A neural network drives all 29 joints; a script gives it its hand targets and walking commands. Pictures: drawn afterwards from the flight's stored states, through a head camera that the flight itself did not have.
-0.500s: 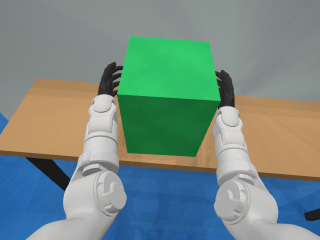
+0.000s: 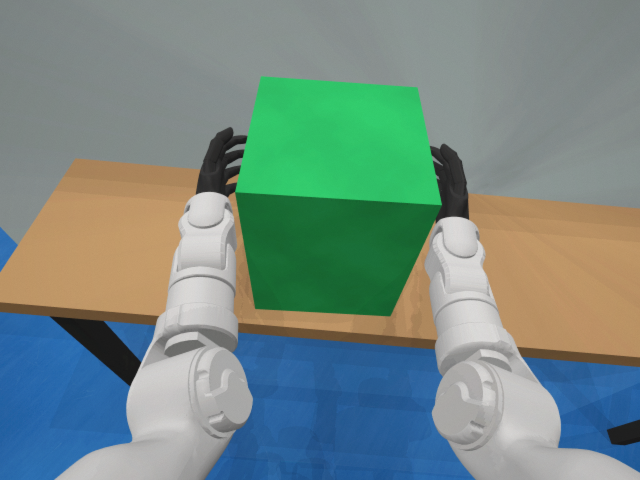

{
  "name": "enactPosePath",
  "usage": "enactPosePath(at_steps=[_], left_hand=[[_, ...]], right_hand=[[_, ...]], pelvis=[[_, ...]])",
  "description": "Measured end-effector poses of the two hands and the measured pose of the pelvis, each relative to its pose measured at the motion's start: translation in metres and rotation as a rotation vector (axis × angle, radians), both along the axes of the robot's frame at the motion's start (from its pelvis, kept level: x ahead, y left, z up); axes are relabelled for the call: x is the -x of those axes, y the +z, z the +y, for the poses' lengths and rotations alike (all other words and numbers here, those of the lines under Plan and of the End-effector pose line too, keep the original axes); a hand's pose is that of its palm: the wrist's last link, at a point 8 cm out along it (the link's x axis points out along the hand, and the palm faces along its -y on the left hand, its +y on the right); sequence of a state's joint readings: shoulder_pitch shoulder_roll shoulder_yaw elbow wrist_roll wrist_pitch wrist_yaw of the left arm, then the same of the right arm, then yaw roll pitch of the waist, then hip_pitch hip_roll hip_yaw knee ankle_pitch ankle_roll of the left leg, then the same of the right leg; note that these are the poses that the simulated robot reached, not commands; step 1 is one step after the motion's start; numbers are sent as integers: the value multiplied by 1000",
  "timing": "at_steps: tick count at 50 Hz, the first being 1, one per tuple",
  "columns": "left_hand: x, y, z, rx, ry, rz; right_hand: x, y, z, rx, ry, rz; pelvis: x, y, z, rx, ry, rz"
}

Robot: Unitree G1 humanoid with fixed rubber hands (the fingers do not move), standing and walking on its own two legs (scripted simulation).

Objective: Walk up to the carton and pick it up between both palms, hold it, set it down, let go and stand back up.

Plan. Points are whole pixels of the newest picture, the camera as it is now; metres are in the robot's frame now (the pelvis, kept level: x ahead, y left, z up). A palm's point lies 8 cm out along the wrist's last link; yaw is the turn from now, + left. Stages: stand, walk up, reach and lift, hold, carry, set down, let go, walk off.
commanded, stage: reach and lift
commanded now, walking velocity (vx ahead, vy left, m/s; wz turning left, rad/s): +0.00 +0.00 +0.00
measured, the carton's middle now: (330, 205) +0.46 -0.01 +0.06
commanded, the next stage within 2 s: none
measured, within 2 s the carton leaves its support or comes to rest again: leaves its support in 0.70 s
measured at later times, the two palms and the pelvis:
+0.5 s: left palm (199, 212) +0.40 +0.15 +0.11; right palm (443, 222) +0.39 -0.14 +0.11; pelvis -0.01 +0.00 +0.00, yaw +2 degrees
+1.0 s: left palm (190, 220) +0.36 +0.15 +0.15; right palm (466, 230) +0.35 -0.14 +0.14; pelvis -0.05 -0.02 +0.00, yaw +2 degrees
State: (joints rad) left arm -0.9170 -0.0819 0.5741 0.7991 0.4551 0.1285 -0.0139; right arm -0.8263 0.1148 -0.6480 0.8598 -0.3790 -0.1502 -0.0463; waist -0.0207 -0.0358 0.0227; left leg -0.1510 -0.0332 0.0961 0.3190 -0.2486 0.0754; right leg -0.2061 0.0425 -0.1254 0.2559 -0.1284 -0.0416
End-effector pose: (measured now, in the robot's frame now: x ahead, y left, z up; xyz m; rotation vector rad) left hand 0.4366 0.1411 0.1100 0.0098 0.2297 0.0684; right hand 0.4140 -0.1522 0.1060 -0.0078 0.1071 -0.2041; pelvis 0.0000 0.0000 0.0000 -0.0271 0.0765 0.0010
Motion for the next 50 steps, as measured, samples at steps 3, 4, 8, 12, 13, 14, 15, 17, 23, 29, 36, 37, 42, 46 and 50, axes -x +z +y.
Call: enactPosePath(at_steps=[3, 4, 8, 12, 13, 14, 15, 17, 23, 29, 36, 37, 42, 46, 50], left_hand=[[1, 0, 0, -2, 2, -1], [1, 0, 0, -2, 2, -2], [4, 1, 1, -6, 6, -9], [8, 2, 3, -12, 13, -17], [10, 2, 3, -12, 16, -19], [11, 2, 4, -12, 18, -20], [13, 2, 5, -12, 20, -22], [16, 3, 6, -12, 25, -23], [29, 3, 11, -17, 40, -16], [44, 2, 17, -24, 56, 9], [60, 11, 17, -24, 59, 26], [61, 13, 16, -24, 58, 27], [68, 26, 12, -18, 52, 25], [73, 35, 10, -13, 49, 29], [76, 39, 10, -8, 51, 40]], right_hand=[[0, 0, 0, 2, 2, -3], [0, 0, 0, 2, 3, -4], [2, 1, 1, 4, 8, -13], [4, 1, 2, 10, 17, -21], [4, 2, 3, 10, 20, -24], [5, 2, 3, 11, 22, -25], [6, 2, 4, 12, 24, -27], [8, 2, 5, 13, 30, -29], [16, 2, 11, 13, 46, -23], [27, 1, 16, 4, 65, 0], [41, 9, 16, -8, 67, 16], [43, 11, 15, -10, 65, 17], [53, 24, 11, -19, 56, 14], [58, 33, 9, -29, 52, 17], [61, 38, 9, -37, 52, 27]], pelvis=[[0, 0, 0, 0, 0, 1], [0, 0, 0, 0, 1, 2], [0, 0, 0, 1, 2, 8], [1, 0, 0, 2, 4, 5], [2, 0, -1, 2, 6, 4], [3, 1, -1, 2, 7, 3], [3, 1, -1, 1, 8, 3], [5, 1, -2, 0, 12, 3], [11, 1, -4, -3, 23, -1], [19, 2, -7, -6, 38, -14], [30, 2, -11, -12, 49, -44], [31, 2, -11, -13, 50, -51], [38, 2, -13, -17, 47, -88], [43, 2, -15, -21, 43, -118], [46, 2, -16, -24, 39, -138]])
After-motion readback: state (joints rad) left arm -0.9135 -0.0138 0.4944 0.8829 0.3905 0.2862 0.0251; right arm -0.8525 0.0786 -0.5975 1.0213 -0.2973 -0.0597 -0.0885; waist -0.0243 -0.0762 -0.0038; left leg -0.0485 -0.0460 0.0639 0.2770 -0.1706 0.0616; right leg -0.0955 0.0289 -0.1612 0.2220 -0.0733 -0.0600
